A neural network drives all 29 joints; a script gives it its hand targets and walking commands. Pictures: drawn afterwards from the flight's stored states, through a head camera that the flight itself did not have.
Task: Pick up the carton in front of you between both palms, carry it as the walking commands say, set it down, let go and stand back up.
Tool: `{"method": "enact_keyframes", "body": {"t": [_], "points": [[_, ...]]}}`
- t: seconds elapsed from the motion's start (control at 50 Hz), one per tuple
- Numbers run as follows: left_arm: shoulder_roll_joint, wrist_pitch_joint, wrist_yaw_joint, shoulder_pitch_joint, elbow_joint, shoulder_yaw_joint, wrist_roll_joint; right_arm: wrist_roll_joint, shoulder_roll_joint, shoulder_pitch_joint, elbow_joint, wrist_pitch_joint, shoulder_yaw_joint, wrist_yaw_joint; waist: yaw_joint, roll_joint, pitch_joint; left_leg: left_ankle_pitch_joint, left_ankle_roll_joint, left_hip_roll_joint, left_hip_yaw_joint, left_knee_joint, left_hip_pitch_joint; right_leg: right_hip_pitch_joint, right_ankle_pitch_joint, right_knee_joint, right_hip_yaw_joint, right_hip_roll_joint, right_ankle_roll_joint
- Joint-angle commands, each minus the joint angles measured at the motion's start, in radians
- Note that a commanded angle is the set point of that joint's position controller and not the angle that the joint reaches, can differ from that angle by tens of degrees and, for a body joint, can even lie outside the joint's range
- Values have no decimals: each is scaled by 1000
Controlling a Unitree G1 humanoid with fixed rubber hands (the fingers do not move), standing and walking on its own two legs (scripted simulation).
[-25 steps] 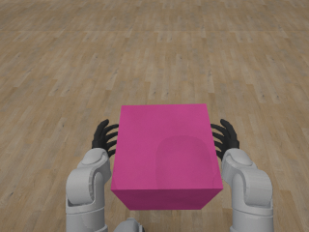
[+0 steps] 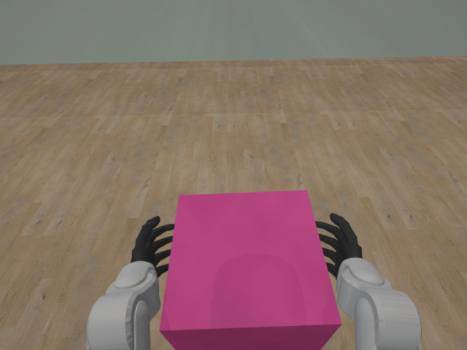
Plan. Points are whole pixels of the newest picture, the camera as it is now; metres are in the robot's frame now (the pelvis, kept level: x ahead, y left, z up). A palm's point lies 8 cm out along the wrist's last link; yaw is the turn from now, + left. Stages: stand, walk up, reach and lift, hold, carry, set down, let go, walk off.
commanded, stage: carry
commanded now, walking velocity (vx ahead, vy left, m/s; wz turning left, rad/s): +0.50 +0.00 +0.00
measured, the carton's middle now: (246, 283) +0.24 +0.00 +0.02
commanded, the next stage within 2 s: none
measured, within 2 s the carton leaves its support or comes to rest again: neither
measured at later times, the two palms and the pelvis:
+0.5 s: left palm (184, 143) +0.54 +0.13 +0.10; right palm (311, 137) +0.55 -0.17 +0.10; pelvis +0.32 -0.03 +0.00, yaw +2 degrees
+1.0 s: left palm (185, 94) +0.80 +0.16 +0.09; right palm (283, 91) +0.81 -0.14 +0.10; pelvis +0.58 +0.00 -0.01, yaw +0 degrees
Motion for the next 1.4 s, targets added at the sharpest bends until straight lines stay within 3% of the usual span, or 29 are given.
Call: {"method": "enact_keyframes", "body": {"t": [0.0,0.02,0.04,0.06,0.08,0.1,0.12,0.14,0.18,0.24,0.46,0.5,0.52,0.54,0.56,0.58,0.6,0.64,0.68,0.72,0.78,0.82,0.86,0.94,1.0,1.06,1.1,1.28,1.38], "points": [[-502,22,19,-351,-25,-481,-170,141,559,-354,-73,19,473,-3,35,94,32,230,76,158,-14,78,-140,256,-30,-101,-93,60,-8],[-494,25,20,-353,-13,-471,-174,135,553,-346,-67,24,472,-9,47,41,-32,332,44,116,29,271,-203,429,-91,-112,-63,56,-27],[-466,25,22,-350,-7,-463,-175,132,547,-351,-79,28,471,-12,63,-184,-99,193,-1,29,37,591,-391,592,-209,-225,291,-148,-93],[-470,20,20,-344,6,-464,-183,141,558,-352,-83,29,483,-12,56,-398,-155,-148,-15,-68,-22,816,-619,742,-138,-338,625,-316,-200],[-526,11,11,-351,-16,-477,-205,159,594,-370,-89,22,501,-9,53,-326,-150,-188,4,-22,-118,937,-699,742,36,-345,608,-320,-225],[-602,-2,-2,-354,-32,-480,-227,186,660,-394,-131,8,525,0,56,-247,-170,-172,7,20,-152,959,-710,739,207,-296,503,-283,-196],[-659,-15,-14,-365,-52,-490,-233,194,715,-396,-128,-5,542,12,54,-152,-182,-122,11,49,-170,932,-681,690,284,-280,416,-247,-157],[-697,-27,-27,-402,-83,-522,-239,183,760,-386,-111,-19,551,20,51,-111,-204,-80,18,65,-186,882,-654,669,227,-293,361,-255,-141],[-729,-47,-48,-407,-95,-545,-242,164,801,-366,-91,-49,547,31,44,-99,-195,20,13,73,-159,765,-619,598,61,-356,272,-225,-101],[-724,-67,-62,-411,-114,-571,-242,134,816,-332,-90,-73,538,35,52,-115,-160,106,4,74,-115,632,-644,606,2,-415,206,-207,-127],[-492,0,-5,-321,-98,-508,-194,141,602,-304,-119,-3,511,2,51,-168,80,266,18,24,42,235,-551,603,230,-384,20,-146,-104],[-461,15,13,-314,-88,-492,-174,145,568,-285,-93,12,494,-6,40,-154,58,267,33,-22,88,181,-400,591,484,-229,-26,-121,-77],[-453,22,19,-319,-86,-488,-168,145,559,-267,-78,15,484,-9,17,-111,-2,299,48,-52,103,134,-217,536,578,-49,-77,-80,-36],[-450,26,23,-330,-88,-488,-167,148,549,-281,-78,16,478,-9,2,-36,-74,458,80,51,-11,133,15,384,441,147,-76,-42,6],[-466,29,24,-348,-111,-500,-180,151,537,-282,-87,12,474,-9,-3,219,-173,784,188,293,-361,133,247,144,66,460,-77,60,56],[-503,28,18,-367,-131,-530,-206,160,576,-280,-100,2,472,-5,1,333,-217,1067,290,361,-490,112,308,-2,-383,674,1,144,50],[-555,21,10,-380,-128,-546,-215,170,621,-293,-117,-7,480,6,2,224,-224,1119,286,363,-442,101,248,-22,-419,727,107,98,26],[-674,-11,-15,-392,-144,-565,-233,208,738,-328,-170,-38,516,42,9,118,-227,1033,177,308,-297,63,163,39,-378,557,137,18,5],[-755,-39,-28,-349,-107,-571,-203,228,813,-362,-188,-60,558,77,16,110,-213,873,114,253,-161,36,77,124,-309,331,128,1,8],[-775,-56,-37,-304,-96,-586,-177,219,821,-336,-168,-72,575,100,28,144,-210,817,117,223,-93,14,26,201,-269,169,52,49,17],[-761,-64,-39,-341,-141,-600,-182,210,795,-309,-170,-78,579,106,15,156,-178,711,127,219,-87,16,9,254,-193,6,29,69,19],[-726,-58,-38,-350,-169,-604,-189,206,764,-315,-191,-67,575,95,26,122,-176,633,104,203,-38,57,-25,333,-20,-119,-6,49,8],[-680,-40,-33,-342,-164,-590,-192,194,714,-310,-192,-48,563,81,30,77,-151,462,54,158,-11,105,-95,399,153,-147,20,6,-8],[-553,11,-18,-373,-129,-553,-198,151,606,-308,-138,7,505,39,15,-32,-80,152,27,116,-54,137,-179,380,307,-150,110,-98,-24],[-484,39,3,-333,-47,-483,-177,128,556,-330,-114,43,488,6,25,-100,-22,256,12,113,-73,140,-174,357,393,-151,133,-112,-36],[-476,46,12,-333,6,-452,-158,131,543,-346,-64,53,480,-1,28,-98,-61,353,-10,109,-69,197,-155,397,620,-112,114,-98,-36],[-494,38,4,-359,19,-451,-160,134,563,-357,-42,45,481,5,28,-94,-105,389,-13,103,-78,196,-152,434,659,-76,106,-91,-43],[-622,-78,-118,-528,99,-558,-179,122,667,-475,68,-77,512,132,29,30,-234,572,-14,109,-80,222,-61,462,564,-3,81,-61,-52],[-615,-178,-169,-550,216,-517,-122,85,681,-499,196,-175,483,192,27,10,-210,568,-2,117,-82,234,-84,462,488,-3,72,-53,-49]]}}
